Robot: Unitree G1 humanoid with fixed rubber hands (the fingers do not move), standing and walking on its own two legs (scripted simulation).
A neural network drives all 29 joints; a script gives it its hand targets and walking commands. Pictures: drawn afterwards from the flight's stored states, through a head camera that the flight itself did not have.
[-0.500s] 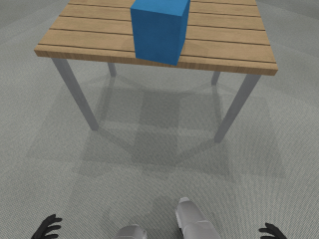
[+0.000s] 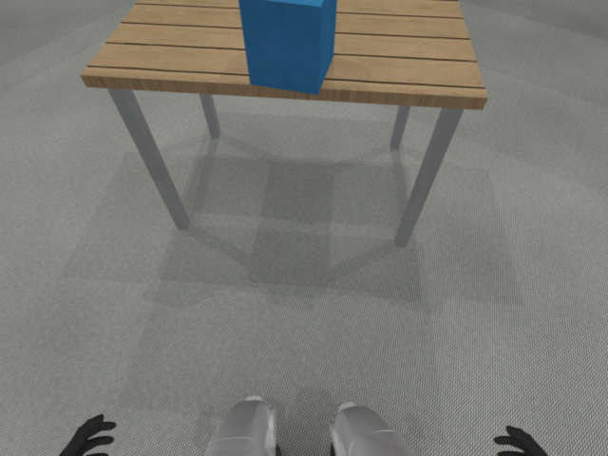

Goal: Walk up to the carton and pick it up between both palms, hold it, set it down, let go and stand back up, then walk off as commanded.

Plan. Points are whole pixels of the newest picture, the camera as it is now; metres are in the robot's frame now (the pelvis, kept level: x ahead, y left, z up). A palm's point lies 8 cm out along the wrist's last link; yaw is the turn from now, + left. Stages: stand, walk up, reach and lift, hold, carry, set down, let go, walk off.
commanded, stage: walk off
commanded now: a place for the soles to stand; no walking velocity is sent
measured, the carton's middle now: (292, 30) +0.94 -0.02 +0.05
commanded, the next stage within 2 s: none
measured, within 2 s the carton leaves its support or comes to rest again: neither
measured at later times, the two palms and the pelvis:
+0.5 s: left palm out of the picture -0.02 +0.38 -0.09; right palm out of the picture -0.06 -0.23 -0.08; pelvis -0.15 +0.08 +0.00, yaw +0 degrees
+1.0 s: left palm out of the picture -0.09 +0.39 -0.08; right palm out of the picture -0.13 -0.22 -0.07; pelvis -0.20 +0.08 +0.01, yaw -2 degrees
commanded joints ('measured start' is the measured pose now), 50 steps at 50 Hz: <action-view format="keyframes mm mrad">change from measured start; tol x32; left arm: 1 22 303 79 -35 21 -30 15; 50 60 286 72 43 18 -37 -30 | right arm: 1 29 -267 -127 -66 -47 -6 5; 50 96 -384 -153 40 -39 -131 -27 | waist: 1 44 -83 -164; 50 -2 -17 -68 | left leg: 1 -86 13 -162 208 -63 -22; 11 213 14 -93 -427 -51 -13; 15 67 428 -619 -767 176 109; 33 42 312 -352 -795 -355 44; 39 -48 25 -115 43 -44 -36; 47 514 165 -360 -693 -90 7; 50 222 428 -618 -840 -207 79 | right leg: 1 -20 -330 541 -474 55 -247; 11 20 -267 396 -348 277 -172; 17 -249 51 125 401 -132 -1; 34 176 -50 -48 -125 -212 -79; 38 -200 -374 767 -752 -759 -228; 50 -325 -56 65 186 -91 -15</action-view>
